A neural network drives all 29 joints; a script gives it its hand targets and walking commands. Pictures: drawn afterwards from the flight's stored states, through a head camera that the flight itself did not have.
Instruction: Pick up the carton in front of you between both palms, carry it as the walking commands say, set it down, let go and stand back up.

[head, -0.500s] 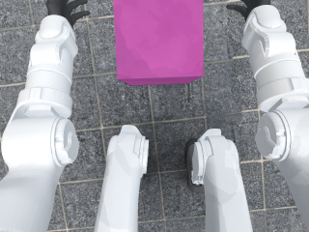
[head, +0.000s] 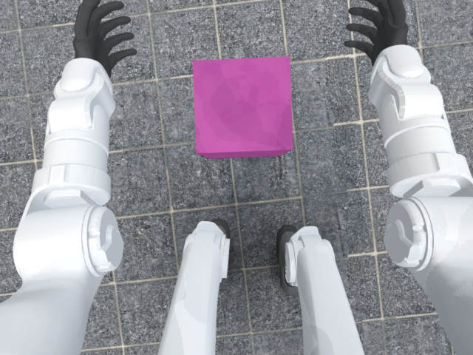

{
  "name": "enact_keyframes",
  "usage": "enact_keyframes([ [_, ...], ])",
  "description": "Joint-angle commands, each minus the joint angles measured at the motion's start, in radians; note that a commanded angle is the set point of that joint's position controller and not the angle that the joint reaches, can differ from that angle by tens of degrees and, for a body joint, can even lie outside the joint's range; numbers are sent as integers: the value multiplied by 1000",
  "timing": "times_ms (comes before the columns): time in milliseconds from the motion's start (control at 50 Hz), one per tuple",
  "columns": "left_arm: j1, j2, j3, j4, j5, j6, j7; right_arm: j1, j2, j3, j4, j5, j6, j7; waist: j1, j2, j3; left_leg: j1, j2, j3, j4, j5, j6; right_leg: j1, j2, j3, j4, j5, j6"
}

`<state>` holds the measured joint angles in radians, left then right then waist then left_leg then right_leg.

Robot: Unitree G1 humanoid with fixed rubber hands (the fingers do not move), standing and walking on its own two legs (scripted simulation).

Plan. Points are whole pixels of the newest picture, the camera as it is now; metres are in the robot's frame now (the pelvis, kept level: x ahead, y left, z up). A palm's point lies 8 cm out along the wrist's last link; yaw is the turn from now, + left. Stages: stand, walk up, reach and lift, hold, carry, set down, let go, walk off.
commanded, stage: set down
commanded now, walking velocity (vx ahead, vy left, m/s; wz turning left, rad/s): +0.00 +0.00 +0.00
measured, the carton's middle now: (242, 116) +0.52 +0.04 -0.45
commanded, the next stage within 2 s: let go in 0.14 s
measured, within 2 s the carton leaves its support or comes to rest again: neither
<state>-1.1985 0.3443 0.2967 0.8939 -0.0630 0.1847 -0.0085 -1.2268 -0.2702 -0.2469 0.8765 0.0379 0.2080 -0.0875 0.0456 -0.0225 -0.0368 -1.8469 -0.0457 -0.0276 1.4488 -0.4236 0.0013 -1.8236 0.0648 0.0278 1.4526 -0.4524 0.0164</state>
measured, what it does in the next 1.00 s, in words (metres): rises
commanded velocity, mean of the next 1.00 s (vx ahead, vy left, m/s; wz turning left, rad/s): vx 0.00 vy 0.00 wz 0.00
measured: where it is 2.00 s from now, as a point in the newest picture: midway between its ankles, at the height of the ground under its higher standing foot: (252, 268)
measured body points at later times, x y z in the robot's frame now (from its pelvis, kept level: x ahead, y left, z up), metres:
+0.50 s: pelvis +0.05 +0.01 +0.13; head +0.31 +0.02 +0.49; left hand +0.45 +0.26 +0.00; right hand +0.47 -0.18 +0.00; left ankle +0.09 +0.11 -0.54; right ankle +0.08 -0.12 -0.54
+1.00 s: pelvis +0.10 -0.01 +0.20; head +0.18 -0.01 +0.64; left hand +0.28 +0.23 +0.12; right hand +0.31 -0.23 +0.11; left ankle +0.09 +0.11 -0.54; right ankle +0.08 -0.12 -0.54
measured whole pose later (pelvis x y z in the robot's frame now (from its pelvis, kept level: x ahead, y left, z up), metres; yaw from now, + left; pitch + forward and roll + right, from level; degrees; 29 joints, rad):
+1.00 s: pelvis +0.10 -0.01 +0.20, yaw +1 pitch +9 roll +0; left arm 0.15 0.20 0.07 0.48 -0.01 -0.01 -0.07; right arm 0.13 -0.20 -0.07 0.49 -0.01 0.00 0.03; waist 0.01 0.01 0.01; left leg -0.40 -0.03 -0.05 0.48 -0.24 0.00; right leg -0.38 0.04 0.05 0.49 -0.26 -0.01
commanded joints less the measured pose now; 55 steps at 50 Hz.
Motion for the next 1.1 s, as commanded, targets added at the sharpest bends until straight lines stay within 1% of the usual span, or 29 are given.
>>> enact_keyframes([
  [0,-213,123,25,-104,19,-32,-8,-221,-96,-20,-105,-16,-31,8,25,11,-1056,708,-16,54,-182,426,-34,555,31,-56,-183,303,20],
  [100,-188,104,43,-95,45,-48,-17,-199,-81,-31,-98,-34,-45,22,28,5,-1014,769,-10,47,-289,442,-35,629,22,-46,-291,327,22],
  [160,-149,88,53,-88,73,-55,-26,-155,-63,-44,-92,-64,-50,27,21,1,-999,808,-7,45,-347,442,-35,681,18,-42,-352,339,26],
  [240,-11,78,54,-119,125,-56,-44,-11,-35,-53,-129,-123,-46,25,15,3,-1051,928,-9,45,-418,503,-29,793,18,-41,-430,406,30],
  [280,82,74,43,-161,152,-55,-54,87,-19,-49,-173,-148,-44,23,14,12,-1063,1005,-8,43,-454,534,-24,846,18,-42,-469,435,29],
  [320,179,64,27,-215,165,-60,-62,189,-2,-34,-230,-154,-51,22,15,25,-1055,1092,-6,36,-487,568,-20,881,17,-44,-507,453,27],
  [380,296,49,-1,-296,159,-75,-69,308,10,-3,-312,-142,-72,27,15,41,-989,1203,3,15,-539,605,-14,905,14,-41,-565,455,21],
  [440,402,25,-30,-343,134,-96,-72,415,13,21,-363,-120,-100,39,7,49,-902,1294,14,-9,-587,638,-11,916,8,-35,-619,450,17],
  [540,623,-21,-66,-335,98,-139,-77,635,26,45,-350,-106,-147,65,-9,46,-786,1391,28,-39,-649,717,-12,960,-1,-21,-692,474,13],
  [640,842,-42,-98,-343,85,-179,-70,853,26,67,-336,-97,-187,83,-13,52,-696,1477,35,-51,-709,766,-14,1046,-9,-7,-759,496,8],
  [720,995,-46,-126,-380,72,-205,-63,1002,19,95,-363,-83,-213,92,-21,44,-592,1513,31,-42,-779,713,-16,1185,-17,4,-824,506,6],
  [820,1173,-47,-164,-446,57,-223,-60,1160,13,130,-426,-65,-235,105,-27,25,-432,1544,22,-19,-886,566,-17,1408,-28,9,-914,493,3],
  [900,1292,-47,-192,-491,47,-220,-59,1273,1,149,-472,-51,-235,117,-25,10,-285,1612,16,-5,-968,475,-13,1535,-34,7,-988,459,3],
  [980,1358,-41,-214,-525,46,-197,-62,1366,-9,169,-501,-40,-216,127,-38,2,-145,1675,8,8,-1029,413,-14,1615,-37,8,-1057,432,4],
  [1080,1376,-31,-226,-552,59,-145,-70,1399,-17,186,-527,-34,-168,143,-46,-7,20,1739,-3,24,-1063,297,-15,1623,-51,7,-1113,306,-2],
])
